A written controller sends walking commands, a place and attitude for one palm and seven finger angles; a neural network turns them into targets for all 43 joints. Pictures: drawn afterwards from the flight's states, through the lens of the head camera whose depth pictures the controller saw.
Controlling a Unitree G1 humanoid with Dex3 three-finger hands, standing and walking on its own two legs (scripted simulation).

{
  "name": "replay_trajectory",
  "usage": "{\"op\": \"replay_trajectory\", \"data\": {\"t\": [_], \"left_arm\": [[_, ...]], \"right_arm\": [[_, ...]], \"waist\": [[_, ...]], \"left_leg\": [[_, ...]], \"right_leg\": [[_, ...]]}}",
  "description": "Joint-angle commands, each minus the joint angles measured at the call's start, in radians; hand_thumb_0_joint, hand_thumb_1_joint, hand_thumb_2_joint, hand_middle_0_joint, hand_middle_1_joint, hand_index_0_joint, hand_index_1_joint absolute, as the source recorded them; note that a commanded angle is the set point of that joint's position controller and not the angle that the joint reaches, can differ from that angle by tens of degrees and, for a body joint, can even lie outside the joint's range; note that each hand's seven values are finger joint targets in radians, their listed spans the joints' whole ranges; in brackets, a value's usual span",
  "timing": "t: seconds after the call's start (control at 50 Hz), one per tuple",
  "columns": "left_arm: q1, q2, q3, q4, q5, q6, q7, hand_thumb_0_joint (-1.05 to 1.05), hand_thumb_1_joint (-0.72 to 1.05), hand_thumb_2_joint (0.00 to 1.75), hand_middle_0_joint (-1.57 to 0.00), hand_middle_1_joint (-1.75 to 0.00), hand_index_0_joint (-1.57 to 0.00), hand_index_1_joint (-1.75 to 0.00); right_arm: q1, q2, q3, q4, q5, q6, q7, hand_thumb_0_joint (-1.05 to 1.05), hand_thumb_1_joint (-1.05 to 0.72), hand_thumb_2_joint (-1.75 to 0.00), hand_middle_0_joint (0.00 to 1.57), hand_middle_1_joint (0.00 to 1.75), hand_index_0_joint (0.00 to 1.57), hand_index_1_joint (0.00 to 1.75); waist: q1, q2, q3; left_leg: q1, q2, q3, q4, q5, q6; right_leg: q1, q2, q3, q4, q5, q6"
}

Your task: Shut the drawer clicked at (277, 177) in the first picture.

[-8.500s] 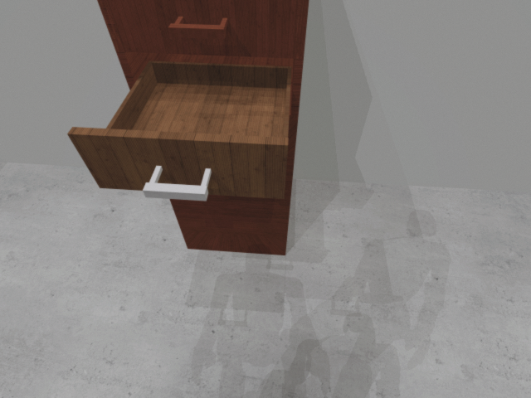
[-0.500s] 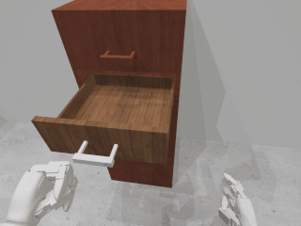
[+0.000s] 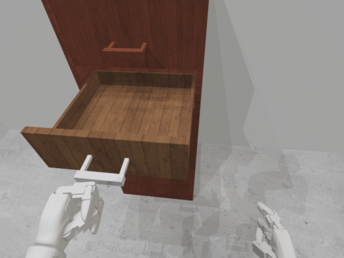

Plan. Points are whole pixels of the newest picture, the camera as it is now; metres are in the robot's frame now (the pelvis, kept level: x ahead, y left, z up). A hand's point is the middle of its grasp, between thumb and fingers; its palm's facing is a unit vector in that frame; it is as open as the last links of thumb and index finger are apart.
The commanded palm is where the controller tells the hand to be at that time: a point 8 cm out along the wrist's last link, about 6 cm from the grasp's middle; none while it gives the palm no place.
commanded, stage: bring the fist close to the handle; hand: left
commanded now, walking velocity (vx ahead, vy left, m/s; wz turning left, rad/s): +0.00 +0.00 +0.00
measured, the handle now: (103, 169) +0.29 +0.20 +0.07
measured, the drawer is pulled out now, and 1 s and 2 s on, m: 0.30 0.30 0.21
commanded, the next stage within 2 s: push the drawer shut in 0.84 s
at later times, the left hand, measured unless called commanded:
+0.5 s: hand (112, 206) +0.21 +0.15 +0.07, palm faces -0.01 -1.00 -0.05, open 3.3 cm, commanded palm +0.18 +0.20 +0.07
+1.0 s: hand (112, 207) +0.20 +0.15 +0.07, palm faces +0.00 -1.00 -0.06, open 3.3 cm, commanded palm +0.18 +0.20 +0.07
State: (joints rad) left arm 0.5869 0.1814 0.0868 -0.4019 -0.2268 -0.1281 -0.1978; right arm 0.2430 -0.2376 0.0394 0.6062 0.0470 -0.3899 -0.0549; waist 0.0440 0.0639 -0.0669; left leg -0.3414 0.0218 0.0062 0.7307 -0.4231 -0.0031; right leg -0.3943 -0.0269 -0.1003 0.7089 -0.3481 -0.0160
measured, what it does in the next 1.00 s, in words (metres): stands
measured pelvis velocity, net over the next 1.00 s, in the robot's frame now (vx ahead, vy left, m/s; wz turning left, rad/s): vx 0.00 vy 0.00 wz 0.00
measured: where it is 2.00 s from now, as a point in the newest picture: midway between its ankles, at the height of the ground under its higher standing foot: outside the picture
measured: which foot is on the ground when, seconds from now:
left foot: down 0.00-1.00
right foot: down 0.00-1.00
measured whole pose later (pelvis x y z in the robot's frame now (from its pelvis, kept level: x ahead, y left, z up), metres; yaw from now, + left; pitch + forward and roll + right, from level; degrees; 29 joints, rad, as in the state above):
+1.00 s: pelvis +0.00 +0.00 -0.02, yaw +0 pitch +8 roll -1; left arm 0.53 0.16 0.02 -0.29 -0.18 -0.26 -0.12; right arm 0.25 -0.24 0.03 0.53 0.03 -0.25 -0.03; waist 0.01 0.06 -0.09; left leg -0.53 0.02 0.00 0.88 -0.49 0.00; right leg -0.58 -0.04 -0.10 0.85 -0.41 -0.01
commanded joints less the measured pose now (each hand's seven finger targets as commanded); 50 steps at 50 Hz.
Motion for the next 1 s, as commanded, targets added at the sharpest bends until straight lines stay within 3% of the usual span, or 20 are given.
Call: {"op": "replay_trajectory", "data": {"t": [0.0,0.04,0.14,0.18,0.26,0.28,0.36,0.38,0.42,0.48,0.52,0.58,0.62,0.72,0.78,0.8,0.88,0.94,0.98], "left_arm": [[-0.040,0.100,0.083,-0.179,-0.012,-0.087,0.012,0.00,0.90,0.90,-1.40,-1.60,-1.40,-1.60],[-0.055,0.067,0.039,-0.182,-0.009,-0.099,0.013,0.00,0.90,0.90,-1.40,-1.60,-1.40,-1.60],[-0.061,0.053,0.008,-0.150,0.005,-0.129,0.022,0.00,0.90,0.90,-1.40,-1.60,-1.40,-1.60],[-0.083,0.075,0.024,-0.132,0.017,-0.136,0.034,0.00,0.90,0.90,-1.40,-1.60,-1.40,-1.60],[-0.093,0.043,-0.011,-0.111,0.024,-0.153,0.047,0.00,0.90,0.90,-1.40,-1.60,-1.40,-1.60],[-0.095,0.061,0.013,-0.088,0.028,-0.155,0.056,0.00,0.90,0.90,-1.40,-1.60,-1.40,-1.60],[-0.137,0.039,-0.024,-0.083,0.032,-0.175,0.063,0.00,0.90,0.90,-1.40,-1.60,-1.40,-1.60],[-0.153,0.059,-0.003,-0.062,0.039,-0.180,0.072,0.00,0.90,0.90,-1.40,-1.60,-1.40,-1.60],[-0.161,0.036,-0.026,-0.054,0.041,-0.191,0.074,0.00,0.90,0.90,-1.40,-1.60,-1.40,-1.60],[-0.153,0.081,0.015,-0.068,0.042,-0.198,0.081,0.00,0.90,0.90,-1.40,-1.60,-1.40,-1.60],[-0.120,0.053,-0.011,-0.084,0.038,-0.197,0.077,0.00,0.90,0.90,-1.40,-1.60,-1.40,-1.60],[-0.134,0.040,-0.031,-0.082,0.038,-0.189,0.082,0.00,0.90,0.90,-1.40,-1.60,-1.40,-1.60],[-0.131,0.030,-0.048,-0.103,0.038,-0.190,0.085,0.00,0.90,0.90,-1.40,-1.60,-1.40,-1.60],[-0.064,0.044,-0.023,-0.084,0.044,-0.183,0.092,0.00,0.90,0.90,-1.40,-1.60,-1.40,-1.60],[-0.102,0.067,-0.010,-0.093,0.046,-0.186,0.091,0.00,0.90,0.90,-1.40,-1.60,-1.40,-1.60],[-0.104,0.062,-0.010,-0.114,0.043,-0.193,0.092,0.00,0.90,0.90,-1.40,-1.60,-1.40,-1.60],[-0.093,0.058,-0.011,-0.102,0.032,-0.201,0.083,0.00,0.90,0.90,-1.40,-1.60,-1.40,-1.60],[-0.106,0.047,-0.031,-0.114,0.027,-0.205,0.074,0.00,0.90,0.90,-1.40,-1.60,-1.40,-1.60],[-0.131,0.062,-0.023,-0.092,0.036,-0.201,0.080,0.00,0.90,0.90,-1.40,-1.60,-1.40,-1.60]], "right_arm": [[-0.114,-0.095,-0.048,-0.174,-0.002,-0.047,-0.003,0.00,-0.90,-0.90,0.20,0.30,0.20,0.30],[-0.108,-0.096,-0.046,-0.178,-0.004,-0.044,0.002,0.00,-0.90,-0.90,0.20,0.30,0.20,0.30],[-0.090,-0.101,-0.054,-0.181,-0.013,-0.029,0.010,0.00,-0.90,-0.90,0.20,0.30,0.20,0.30],[-0.091,-0.105,-0.056,-0.177,-0.015,-0.016,0.010,0.00,-0.90,-0.90,0.20,0.30,0.20,0.30],[-0.078,-0.102,-0.056,-0.196,-0.018,0.000,0.011,0.00,-0.90,-0.90,0.20,0.30,0.20,0.30],[-0.079,-0.104,-0.059,-0.188,-0.020,0.009,0.010,0.00,-0.90,-0.90,0.20,0.30,0.20,0.30],[-0.069,-0.105,-0.056,-0.209,-0.020,0.025,0.014,0.00,-0.90,-0.90,0.20,0.30,0.20,0.30],[-0.066,-0.108,-0.057,-0.200,-0.022,0.032,0.012,0.00,-0.90,-0.90,0.20,0.30,0.20,0.30],[-0.056,-0.107,-0.057,-0.212,-0.023,0.035,0.015,0.00,-0.90,-0.90,0.20,0.30,0.20,0.30],[-0.055,-0.108,-0.061,-0.213,-0.022,0.046,0.016,0.00,-0.90,-0.90,0.20,0.30,0.20,0.30],[-0.052,-0.102,-0.060,-0.226,-0.018,0.048,0.019,0.00,-0.90,-0.90,0.20,0.30,0.20,0.30],[-0.058,-0.105,-0.057,-0.225,-0.018,0.055,0.019,0.00,-0.90,-0.90,0.20,0.30,0.20,0.30],[-0.047,-0.102,-0.058,-0.233,-0.019,0.055,0.021,0.00,-0.90,-0.90,0.20,0.30,0.20,0.30],[-0.051,-0.101,-0.064,-0.236,-0.019,0.072,0.020,0.00,-0.90,-0.90,0.20,0.30,0.20,0.30],[-0.059,-0.104,-0.061,-0.238,-0.018,0.081,0.017,0.00,-0.90,-0.90,0.20,0.30,0.20,0.30],[-0.052,-0.101,-0.060,-0.242,-0.018,0.079,0.018,0.00,-0.90,-0.90,0.20,0.30,0.20,0.30],[-0.050,-0.101,-0.060,-0.236,-0.018,0.079,0.016,0.00,-0.90,-0.90,0.20,0.30,0.20,0.30],[-0.049,-0.102,-0.059,-0.243,-0.016,0.075,0.017,0.00,-0.90,-0.90,0.20,0.30,0.20,0.30],[-0.049,-0.107,-0.059,-0.235,-0.020,0.078,0.014,0.00,-0.90,-0.90,0.20,0.30,0.20,0.30]], "waist": [[-0.004,-0.081,-0.063],[-0.015,-0.047,-0.058],[-0.027,-0.064,-0.088],[-0.030,-0.076,-0.078],[-0.033,-0.076,-0.104],[-0.032,-0.090,-0.104],[-0.042,-0.053,-0.115],[-0.045,-0.073,-0.110],[-0.045,-0.068,-0.139],[-0.036,-0.057,-0.180],[-0.031,-0.046,-0.196],[-0.044,-0.062,-0.152],[-0.048,-0.049,-0.167],[-0.040,-0.096,-0.157],[-0.046,-0.067,-0.133],[-0.043,-0.050,-0.158],[-0.051,-0.080,-0.160],[-0.056,-0.054,-0.156],[-0.062,-0.070,-0.141]], "left_leg": [[-0.061,-0.027,-0.008,-0.100,0.227,0.022],[-0.059,-0.027,-0.008,-0.090,0.244,0.021],[-0.078,-0.027,-0.014,-0.067,0.250,0.020],[-0.099,-0.025,-0.018,-0.062,0.235,0.020],[-0.109,-0.024,-0.020,-0.048,0.240,0.017],[-0.122,-0.024,-0.020,-0.042,0.236,0.017],[-0.137,-0.024,-0.020,-0.025,0.233,0.013],[-0.150,-0.023,-0.022,-0.022,0.220,0.013],[-0.150,-0.024,-0.023,-0.012,0.236,0.012],[-0.150,-0.021,-0.021,-0.004,0.259,0.012],[-0.142,-0.019,-0.021,-0.006,0.288,0.010],[-0.153,-0.015,-0.027,-0.006,0.279,0.011],[-0.145,-0.017,-0.025,-0.001,0.274,0.012],[-0.175,-0.018,-0.017,0.005,0.260,0.014],[-0.184,-0.020,-0.018,0.007,0.233,0.016],[-0.171,-0.021,-0.018,0.007,0.245,0.014],[-0.176,-0.021,-0.019,0.018,0.251,0.016],[-0.175,-0.023,-0.019,0.021,0.238,0.015],[-0.185,-0.022,-0.022,0.026,0.228,0.018]], "right_leg": [[0.076,0.009,0.045,-0.110,0.167,0.010],[0.061,0.009,0.033,-0.091,0.196,0.009],[0.037,0.009,0.029,-0.061,0.205,0.009],[0.024,0.010,0.030,-0.054,0.181,0.008],[0.006,0.010,0.024,-0.026,0.186,0.007],[0.003,0.011,0.029,-0.028,0.178,0.006],[-0.027,0.010,0.027,0.001,0.176,0.005],[-0.034,0.012,0.028,0.000,0.156,0.004],[-0.036,0.011,0.028,0.018,0.174,0.003],[-0.011,0.010,0.034,0.024,0.196,0.001],[-0.003,0.010,0.029,0.034,0.223,0.000],[-0.028,0.013,0.023,0.029,0.211,0.001],[-0.032,0.011,0.024,0.031,0.211,0.003],[-0.019,0.011,0.030,0.029,0.214,0.005],[-0.036,0.010,0.035,0.024,0.180,0.003],[-0.029,0.010,0.034,0.029,0.189,0.002],[-0.026,0.011,0.036,0.026,0.205,0.005],[-0.038,0.009,0.036,0.029,0.193,0.006],[-0.050,0.010,0.041,0.024,0.179,0.005]]}}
